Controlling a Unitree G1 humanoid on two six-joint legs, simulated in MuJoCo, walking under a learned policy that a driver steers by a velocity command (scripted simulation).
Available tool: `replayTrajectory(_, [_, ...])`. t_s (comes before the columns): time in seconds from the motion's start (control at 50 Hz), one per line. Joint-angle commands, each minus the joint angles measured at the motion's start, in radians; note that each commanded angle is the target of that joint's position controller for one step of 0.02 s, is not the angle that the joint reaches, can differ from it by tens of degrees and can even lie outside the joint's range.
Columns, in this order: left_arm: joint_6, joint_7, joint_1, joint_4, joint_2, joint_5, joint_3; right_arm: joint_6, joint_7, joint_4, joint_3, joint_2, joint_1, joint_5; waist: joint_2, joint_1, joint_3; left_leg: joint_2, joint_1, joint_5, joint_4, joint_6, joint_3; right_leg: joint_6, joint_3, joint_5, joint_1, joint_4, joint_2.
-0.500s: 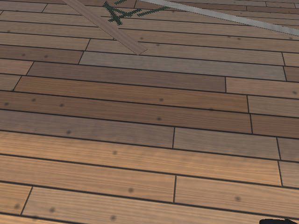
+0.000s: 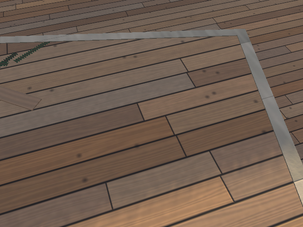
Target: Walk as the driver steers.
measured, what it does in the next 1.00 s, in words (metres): walks ahead: right foot, then left foot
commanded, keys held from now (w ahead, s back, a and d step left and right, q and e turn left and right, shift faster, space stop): w+e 0.22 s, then w+q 0.78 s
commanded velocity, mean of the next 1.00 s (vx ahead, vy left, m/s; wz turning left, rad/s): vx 0.50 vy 0.00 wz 0.07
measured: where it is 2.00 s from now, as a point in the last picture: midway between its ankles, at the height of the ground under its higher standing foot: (106, 109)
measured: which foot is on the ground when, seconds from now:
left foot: down 0.00-0.10, up 0.12-0.62, down 0.64-1.00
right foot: up 0.00-0.08, down 0.10-0.66, up 0.68-1.00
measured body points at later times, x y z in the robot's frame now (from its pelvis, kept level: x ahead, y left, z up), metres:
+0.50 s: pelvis +0.28 -0.05 +0.01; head +0.30 -0.06 +0.45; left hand +0.39 +0.22 -0.10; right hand +0.43 -0.32 -0.09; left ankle +0.50 +0.08 -0.69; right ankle +0.18 -0.12 -0.74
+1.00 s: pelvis +0.58 -0.02 +0.01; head +0.62 -0.01 +0.46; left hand +0.77 +0.25 -0.08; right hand +0.68 -0.30 -0.10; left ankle +0.52 +0.06 -0.74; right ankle +0.79 -0.17 -0.69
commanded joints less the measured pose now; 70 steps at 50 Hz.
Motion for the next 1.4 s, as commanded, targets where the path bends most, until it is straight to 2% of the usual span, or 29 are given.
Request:
replayTrajectory(0.02, [-0.009,-0.015,-0.08,-0.1,0.06,0.002,0.013,0.003,-0.003,-0.053,-0.049,-0.194,-0.043,0.019,0.089,0.029,0.059,0.291,-0.002,0.468,-0.035,0.148,-0.067,-0.043,-0.042,-0.066,0.025,-0.063,0.018])
replayTrajectory(0.08, [-0.001,-0.008,0.14,-0.057,0.139,0.005,0.062,0.025,-0.009,-0.057,-0.056,-0.22,-0.066,0.036,0.099,0.173,-0.082,0.243,-0.018,0.894,0.336,0.097,0.01,-0.119,-0.133,-0.125,0.365,-0.137,0.146])
replayTrajectory(0.1, [0.008,0.009,0.321,-0.007,0.214,-0.001,0.099,0.022,-0.013,-0.065,-0.04,-0.181,-0.046,0.015,0.034,0.247,-0.177,0.201,-0.221,0.717,0.616,0.052,0.018,-0.163,-0.038,-0.089,0.673,-0.148,0.128])
replayTrajectory(0.12, [0.003,0.021,0.302,-0.01,0.349,-0.016,0.117,0.003,-0.002,-0.128,0.009,-0.036,0.045,-0.037,-0.276,0.133,-0.236,0.013,-0.692,-0.19,1.002,-0.023,-0.027,-0.344,0.514,-0.214,1.0,-0.234,-0.145])
replayTrajectory(0.14, [-0.017,0.013,0.328,-0.052,0.283,-0.009,0.092,-0.034,0.01,-0.137,0.01,-0.088,-0.03,-0.004,-0.176,0.196,-0.409,-0.036,-0.807,-0.303,1.142,-0.015,-0.284,-0.416,0.838,-0.408,1.07,-0.415,-0.237])
replayTrajectory(0.16, [-0.034,0.009,0.3,-0.039,0.219,0.002,0.072,-0.053,0.018,-0.166,-0.007,-0.154,-0.14,0.039,-0.099,0.218,-0.272,0.012,-0.894,-0.204,1.142,0.011,-0.303,-0.354,0.715,-0.357,0.993,-0.444,-0.216])
replayTrajectory(0.22, [-0.045,0.018,0.135,-0.064,0.138,0.017,0.043,-0.058,0.004,-0.157,-0.008,-0.145,-0.143,-0.009,-0.007,0.099,-0.108,0.107,-0.727,-0.027,0.915,0.02,-0.311,-0.282,0.436,-0.056,0.621,-0.448,-0.112])
replayTrajectory(0.32, [-0.062,0.036,0.139,-0.026,0.137,0.023,0.033,-0.008,0.012,-0.133,0.013,-0.075,-0.142,-0.009,-0.004,0.084,-0.052,0.127,-0.67,0.155,0.705,-0.03,-0.257,-0.263,0.217,0.173,0.479,-0.526,-0.082])
replayTrajectory(0.42, [-0.071,0.039,0.184,0.03,0.152,0.022,0.031,-0.009,0.03,-0.156,0.028,-0.054,-0.273,0.011,-0.017,0.149,0.013,0.096,-0.64,0.458,0.421,-0.008,-0.232,-0.195,0.085,0.044,0.499,-0.575,-0.058])
replayTrajectory(0.52, [-0.063,0.036,0.227,0.094,0.162,0.019,0.038,-0.01,0.057,-0.2,0.028,-0.062,-0.35,0.02,-0.004,0.179,0.066,0.065,-0.727,0.385,0.314,0.045,-0.245,-0.175,0.043,0.079,0.69,-0.545,-0.133])
replayTrajectory(0.58, [-0.045,0.048,0.205,0.103,0.18,0.013,0.046,-0.01,0.072,-0.213,0.02,-0.077,-0.311,0.013,-0.029,0.143,0.028,0.019,-0.67,0.241,0.295,0.091,-0.2,-0.139,0.001,0.389,0.775,-0.431,-0.149])
replayTrajectory(0.62, [-0.028,0.061,0.172,0.093,0.194,0.014,0.047,-0.003,0.065,-0.176,-0.014,-0.134,-0.132,0.006,-0.042,0.041,-0.098,-0.065,-0.413,0.206,0.278,0.136,-0.13,-0.095,-0.061,0.726,0.755,-0.172,-0.104])
replayTrajectory(0.64, [-0.027,0.073,0.179,0.079,0.177,0.022,0.038,0.001,0.055,-0.148,-0.041,-0.193,0.018,0.009,0.0,-0.026,-0.19,-0.022,-0.146,0.26,0.281,0.182,-0.227,-0.054,-0.092,0.616,0.589,0.067,-0.07])
replayTrajectory(0.66, [-0.05,0.062,0.279,0.033,0.082,0.041,0.003,0.002,0.045,-0.149,-0.068,-0.304,0.113,0.006,0.23,0.01,-0.33,0.238,0.258,0.162,0.254,0.372,-0.725,0.027,-0.095,0.046,0.162,0.481,0.096])
replayTrajectory(0.68, [-0.082,0.047,0.251,0.044,0.081,0.037,-0.007,0.001,0.047,-0.144,-0.047,-0.235,0.133,0.021,0.253,-0.011,-0.422,0.316,0.386,0.039,0.085,0.433,-1.046,0.036,0.071,-0.521,-0.034,0.632,0.189])
replayTrajectory(0.7, [-0.107,0.029,0.166,0.018,0.144,-0.002,0.007,0.003,0.042,-0.149,-0.032,-0.186,0.099,0.017,0.189,-0.032,-0.299,0.291,0.312,-0.027,0.06,0.375,-0.92,0.015,0.126,-0.47,-0.13,0.665,0.118])
replayTrajectory(0.72, [-0.122,0.026,0.099,-0.002,0.143,-0.01,0.002,0.005,0.037,-0.164,-0.027,-0.167,0.044,0.014,0.104,-0.016,-0.196,0.253,0.17,0.008,0.05,0.339,-0.799,0.002,0.107,-0.391,-0.131,0.604,0.072])
replayTrajectory(0.76, [-0.12,0.036,0.069,-0.009,0.147,0.029,0.013,0.01,0.03,-0.191,-0.01,-0.124,-0.051,0.001,0.046,0.055,-0.076,0.185,-0.085,0.193,0.005,0.306,-0.651,0.013,0.091,-0.302,-0.033,0.431,0.013])
replayTrajectory(0.84, [-0.086,0.045,0.099,-0.01,0.106,0.04,0.006,0.009,0.012,-0.203,-0.016,-0.146,-0.073,0.002,0.091,0.099,-0.047,0.132,-0.262,0.381,-0.039,0.32,-0.54,0.075,0.055,-0.229,0.047,0.267,0.013])
replayTrajectory(0.94, [-0.094,0.039,-0.087,-0.048,0.061,0.031,-0.013,0.025,-0.01,-0.173,-0.026,-0.169,-0.003,0.017,0.111,0.025,-0.027,0.057,-0.329,0.299,-0.013,0.245,-0.471,0.102,0.037,0.101,0.155,-0.098,0.083])
replayTrajectory(1.04, [-0.113,0.021,-0.136,-0.062,0.111,0.013,0.007,0.043,-0.018,-0.153,-0.027,-0.16,0.048,0.023,0.137,0.025,-0.031,0.111,-0.192,0.216,0.102,0.215,-0.616,0.066,0.088,0.044,0.202,-0.235,0.105])
replayTrajectory(1.1, [-0.126,0.029,0.045,-0.022,0.161,0.023,0.038,0.047,-0.014,-0.171,-0.015,-0.114,0.017,0.013,0.145,0.128,-0.118,0.057,-0.218,0.284,0.302,0.159,-0.609,-0.014,0.086,-0.018,0.484,-0.289,0.066])
replayTrajectory(1.12, [-0.126,0.038,0.191,-0.011,0.214,0.036,0.052,0.043,-0.01,-0.19,0.007,-0.055,0.028,-0.003,0.031,0.183,-0.257,-0.01,-0.337,0.132,0.575,0.122,-0.519,-0.076,0.249,-0.082,0.74,-0.272,-0.104])
replayTrajectory(1.14, [-0.11,0.034,0.266,0.03,0.288,0.039,0.072,0.033,-0.007,-0.217,0.026,-0.003,0.178,0.027,-0.307,0.117,-0.362,-0.134,-0.693,-0.297,0.889,0.059,-0.392,-0.251,0.714,-0.286,1.031,-0.352,-0.323])
replayTrajectory(1.16, [-0.105,0.03,0.247,0.017,0.194,0.015,0.055,0.032,-0.012,-0.191,0.007,-0.114,0.154,0.037,-0.197,0.147,-0.291,-0.041,-0.814,-0.261,1.013,0.044,-0.407,-0.234,0.788,-0.526,0.983,-0.408,-0.326])
replayTrajectory(1.18, [-0.1,0.036,0.208,0.009,0.138,0.015,0.041,0.036,-0.01,-0.206,-0.01,-0.167,0.033,0.027,-0.097,0.178,-0.161,-0.01,-0.845,-0.166,1.038,0.038,-0.387,-0.185,0.624,-0.509,0.864,-0.421,-0.274])
replayTrajectory(1.22, [-0.091,0.039,0.132,0.015,0.102,0.03,0.025,0.039,-0.006,-0.234,-0.012,-0.142,-0.057,0.007,-0.033,0.148,-0.038,0.046,-0.802,-0.051,0.98,0.028,-0.356,-0.154,0.402,-0.26,0.663,-0.456,-0.195])
replayTrajectory(1.28, [-0.098,0.04,0.115,0.038,0.083,0.03,0.021,0.052,0.009,-0.244,-0.006,-0.079,-0.045,0.022,-0.088,0.109,-0.013,0.087,-0.729,-0.011,0.912,0.021,-0.32,-0.152,0.223,-0.114,0.556,-0.52,-0.144])
replayTrajectory(1.4, [-0.095,0.042,0.118,0.08,0.148,0.029,0.043,0.052,0.028,-0.274,0.01,-0.045,-0.151,0.018,-0.034,0.121,0.005,0.104,-0.755,0.225,0.66,0.005,-0.287,-0.162,0.013,0.094,0.577,-0.561,-0.146])
Velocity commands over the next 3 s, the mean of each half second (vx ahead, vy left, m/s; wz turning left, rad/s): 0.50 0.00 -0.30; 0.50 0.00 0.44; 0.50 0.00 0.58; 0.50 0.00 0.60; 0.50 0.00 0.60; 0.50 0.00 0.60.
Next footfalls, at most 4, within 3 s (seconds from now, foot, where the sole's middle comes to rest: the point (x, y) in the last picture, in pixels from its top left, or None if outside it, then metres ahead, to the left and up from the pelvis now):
0.10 right None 0.22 -0.13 -0.77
0.64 left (137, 209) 0.56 0.05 -0.77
1.10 right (169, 150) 0.85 -0.13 -0.77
1.62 left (100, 130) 1.01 0.23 -0.77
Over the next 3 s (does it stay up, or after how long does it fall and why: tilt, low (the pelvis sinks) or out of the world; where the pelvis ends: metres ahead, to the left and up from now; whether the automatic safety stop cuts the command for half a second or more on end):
stays up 1.33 0.63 0.01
